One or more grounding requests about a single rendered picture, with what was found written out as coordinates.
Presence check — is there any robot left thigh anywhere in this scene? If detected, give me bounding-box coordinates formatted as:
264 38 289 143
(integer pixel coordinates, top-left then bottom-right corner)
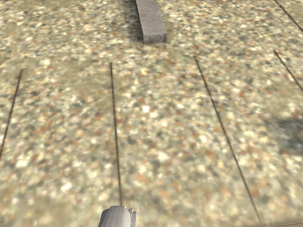
98 205 137 227

